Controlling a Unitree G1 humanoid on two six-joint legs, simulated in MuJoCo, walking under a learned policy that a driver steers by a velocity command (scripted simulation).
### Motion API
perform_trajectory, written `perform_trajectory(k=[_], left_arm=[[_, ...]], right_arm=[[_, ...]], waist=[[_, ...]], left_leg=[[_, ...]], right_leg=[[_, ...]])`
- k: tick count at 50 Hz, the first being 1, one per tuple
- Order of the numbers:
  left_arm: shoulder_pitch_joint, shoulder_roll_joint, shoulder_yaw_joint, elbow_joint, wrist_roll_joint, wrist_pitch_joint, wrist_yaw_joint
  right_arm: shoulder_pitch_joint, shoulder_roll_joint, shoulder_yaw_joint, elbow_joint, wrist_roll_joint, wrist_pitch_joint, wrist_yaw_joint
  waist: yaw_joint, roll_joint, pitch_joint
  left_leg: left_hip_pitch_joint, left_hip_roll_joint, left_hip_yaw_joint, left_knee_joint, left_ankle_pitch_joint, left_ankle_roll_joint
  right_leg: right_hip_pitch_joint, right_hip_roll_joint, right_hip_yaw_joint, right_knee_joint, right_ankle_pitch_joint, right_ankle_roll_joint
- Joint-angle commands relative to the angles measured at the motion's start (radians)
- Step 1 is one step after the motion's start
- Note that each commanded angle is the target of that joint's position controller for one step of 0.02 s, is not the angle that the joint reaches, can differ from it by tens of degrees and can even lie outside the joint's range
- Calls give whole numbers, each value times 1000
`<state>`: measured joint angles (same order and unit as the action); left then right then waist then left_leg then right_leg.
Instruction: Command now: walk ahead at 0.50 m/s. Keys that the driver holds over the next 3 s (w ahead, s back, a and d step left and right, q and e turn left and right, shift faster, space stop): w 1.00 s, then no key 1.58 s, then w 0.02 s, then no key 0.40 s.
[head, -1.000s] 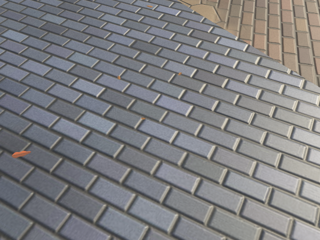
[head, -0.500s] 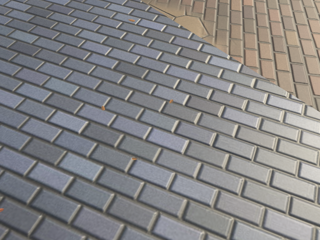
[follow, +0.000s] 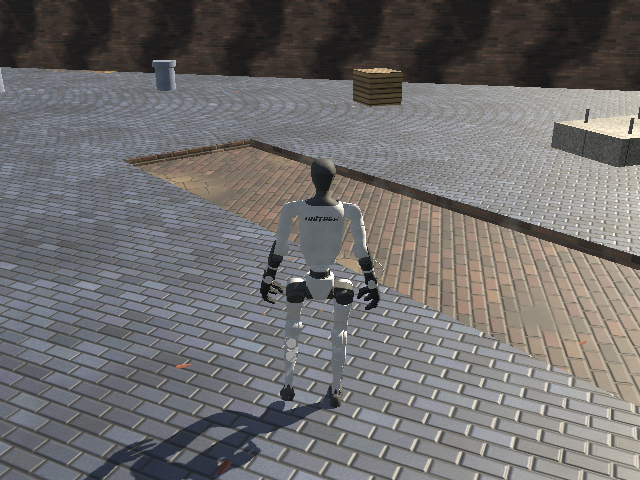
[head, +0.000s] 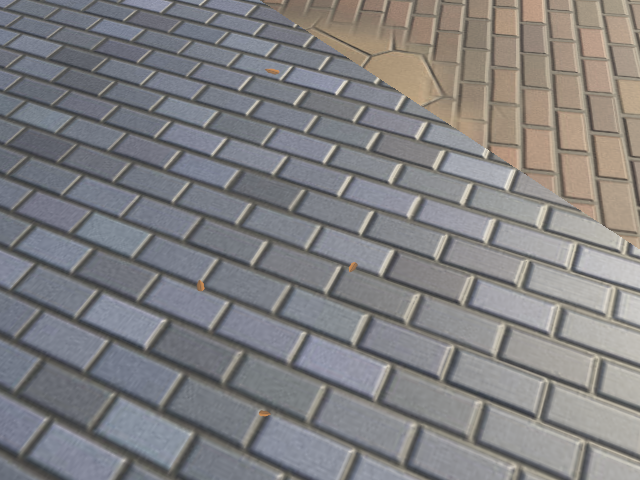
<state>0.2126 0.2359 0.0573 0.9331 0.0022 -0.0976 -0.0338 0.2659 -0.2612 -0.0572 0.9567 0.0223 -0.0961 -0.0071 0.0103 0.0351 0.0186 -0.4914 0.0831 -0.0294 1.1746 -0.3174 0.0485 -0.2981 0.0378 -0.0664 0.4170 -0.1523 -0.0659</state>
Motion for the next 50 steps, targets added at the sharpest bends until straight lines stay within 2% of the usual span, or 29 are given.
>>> perform_trajectory(k=[1, 3, 5, 8, 11, 14, 17, 18, 19, 20, 21, 22, 23, 24, 25, 26, 27, 28, 31, 33, 37, 41, 43, 45, 46, 47, 48, 49, 50], left_arm=[[12, 104, 17, -27, 4, -19, 3], [46, 130, 22, -13, 4, -20, 16], [85, 131, 20, 1, 0, -14, 28], [124, 139, 19, 14, -7, -8, 37], [179, 147, 21, 38, -14, -2, 40], [222, 152, 26, 65, -18, 13, 43], [209, 169, 36, 72, -21, 26, 49], [187, 179, 39, 67, -22, 29, 49], [162, 175, 36, 61, -22, 34, 49], [153, 147, 24, 48, -15, 35, 48], [245, 54, -4, 27, -1, 22, 41], [269, 20, -20, 40, -14, -6, 32], [181, 126, 8, 24, -41, -25, 27], [96, 146, 12, -2, -51, -33, 28], [56, 136, 16, -8, -41, -30, 35], [57, 127, 24, -5, -27, -17, 42], [86, 100, 23, 0, -24, -2, 43], [109, 75, 21, 6, -22, 10, 44], [33, 76, 26, -21, -15, 25, 50], [-38, 75, 28, -44, -6, 24, 46], [-173, 52, 18, -80, -12, 16, 33], [-282, 54, 9, -118, -21, 11, 15], [-306, 65, 8, -137, -23, 4, 3], [-271, 90, 16, -136, -25, -2, -4], [-206, 112, 27, -121, -23, -5, -4], [-66, 148, 49, -77, -19, -6, 0], [128, 214, 74, -26, -10, -6, 8], [252, 318, 98, 1, -1, 0, 12], [258, 242, 71, 3, -8, 2, 9]], right_arm=[[63, -40, -18, -41, -7, 14, -9], [-11, -52, -25, -67, -12, 19, -13], [-83, -49, -26, -90, -19, 17, -10], [-183, -29, -19, -118, -14, 11, 1], [-277, -23, -10, -145, -7, 7, 14], [-349, -27, -5, -178, -1, -1, 32], [-331, -53, -10, -190, 1, -10, 47], [-275, -75, -20, -178, 0, -13, 47], [-154, -106, -39, -142, -4, -14, 44], [31, -162, -64, -88, -9, -13, 36], [185, -266, -89, -61, -31, -10, 28], [206, -231, -74, -49, -19, -6, 32], [135, -159, -52, -60, -11, -8, 31], [46, -120, -39, -82, -12, -8, 28], [-27, -93, -29, -93, -19, -9, 32], [-65, -63, -19, -96, -28, -12, 35], [-72, -62, -18, -89, -35, -14, 38], [-63, -65, -19, -82, -31, -17, 39], [-17, -105, -28, -56, -29, -20, 23], [19, -110, -28, -42, -26, -15, 12], [74, -120, -28, -19, -16, -9, 1], [143, -128, -32, 21, -8, 3, -1], [152, -135, -38, 34, -4, 13, -5], [136, -148, -44, 36, -2, 22, -8], [113, -156, -47, 32, -1, 26, -9], [94, -142, -41, 27, -1, 31, -9], [91, -110, -26, 8, -12, 33, -9], [204, 5, 10, -6, -22, 13, 2], [184, -28, 5, 8, -8, -14, 8]], waist=[[-34, -110, -37], [-25, -95, -7], [-7, -87, 4], [22, -94, 22], [55, -90, 50], [72, -90, 77], [37, -109, 57], [2, -124, 21], [-66, -122, -51], [-138, -92, -172], [-130, 110, -343], [-120, 248, -438], [-122, 163, -309], [-102, 101, -196], [-68, 24, -119], [-32, 16, -74], [-6, 49, -65], [7, 44, -57], [6, 24, -10], [-10, 14, 4], [-49, 24, 30], [-84, 24, 67], [-79, 30, 74], [-48, 47, 51], [-7, 60, 11], [63, 50, -71], [131, -10, -210], [100, -256, -356], [110, -277, -416]], left_leg=[[-107, 77, -30, -49, 88, -9], [-180, 81, -27, -147, 178, -25], [-227, 77, -23, -261, 282, -36], [-208, 50, 1, -439, 407, -35], [-202, 25, 22, -552, 433, -32], [-231, 13, 22, -619, 375, -17], [-154, -13, 37, -663, 270, 19], [-54, -43, 61, -673, 243, 36], [121, -80, 93, -692, 250, 59], [403, -43, 48, -664, 280, 100], [819, 223, -345, -673, 225, 235], [933, 337, -711, -849, 107, 323], [837, 293, -605, -866, 46, 262], [686, 256, -452, -881, 92, 219], [527, 216, -344, -918, 173, 197], [419, 178, -269, -956, 219, 178], [351, 167, -236, -985, 241, 182], [324, 160, -206, -1006, 267, 191], [302, 148, -138, -1054, 317, 197], [331, 138, -104, -1064, 341, 185], [356, 106, -35, -1073, 325, 150], [468, 144, -31, -1040, 315, 147], [530, 176, -40, -1002, 346, 138], [566, 192, -42, -943, 459, 120], [563, 180, -26, -869, 616, 106], [528, 133, 13, -709, 755, 83], [360, 75, 58, -443, 637, 47], [-58, -100, 87, -34, 161, -32], [-195, -130, -68, 122, -254, -24]], right_leg=[[84, -259, 254, -278, 116, -176], [101, -257, 220, -297, 168, -175], [141, -249, 192, -302, 199, -162], [167, -227, 145, -310, 188, -135], [229, -239, 133, -305, 161, -130], [332, -281, 139, -260, 185, -128], [393, -312, 143, -184, 320, -107], [391, -304, 132, -122, 471, -95], [365, -266, 97, 17, 626, -74], [235, -209, 57, 243, 589, -42], [-140, -78, 10, 646, 194, 23], [-355, 30, 126, 864, -411, 40], [-457, -43, 190, 953, -387, 18], [-473, -97, 159, 934, -297, 3], [-430, -141, 136, 865, -214, 4], [-371, -172, 138, 803, -160, 3], [-311, -186, 141, 771, -137, 7], [-290, -191, 136, 738, -131, 14], [-362, -199, 124, 609, -22, 39], [-406, -196, 119, 494, 91, 52], [-369, -157, 83, 267, 254, 54], [-386, -134, 73, 156, 232, 44], [-388, -129, 77, 121, 171, 24], [-312, -107, 60, 95, 96, -2], [-203, -76, 32, 82, 74, -19], [-9, -41, 3, 65, 83, -44], [297, -137, 112, 102, 105, -97], [689, -393, 570, 32, -33, -261], [721, -436, 806, -110, -127, -284]])
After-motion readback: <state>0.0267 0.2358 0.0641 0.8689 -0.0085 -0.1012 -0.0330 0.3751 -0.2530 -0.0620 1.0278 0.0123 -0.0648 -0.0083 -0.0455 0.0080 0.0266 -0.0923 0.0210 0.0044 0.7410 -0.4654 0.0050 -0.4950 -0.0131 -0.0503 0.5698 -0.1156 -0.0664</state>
